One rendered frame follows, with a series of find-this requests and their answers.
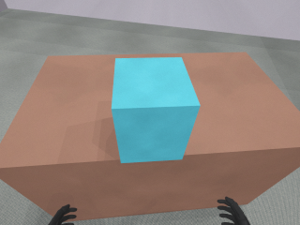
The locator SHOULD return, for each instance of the carton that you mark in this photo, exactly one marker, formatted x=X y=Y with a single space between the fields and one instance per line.
x=154 y=108

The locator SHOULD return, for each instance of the right robot hand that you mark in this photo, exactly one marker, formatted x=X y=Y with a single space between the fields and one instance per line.
x=237 y=215

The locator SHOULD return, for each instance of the left robot hand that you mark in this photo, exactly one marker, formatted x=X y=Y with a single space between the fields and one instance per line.
x=60 y=217

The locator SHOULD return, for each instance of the pedestal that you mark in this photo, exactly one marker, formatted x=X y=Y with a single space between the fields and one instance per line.
x=61 y=146

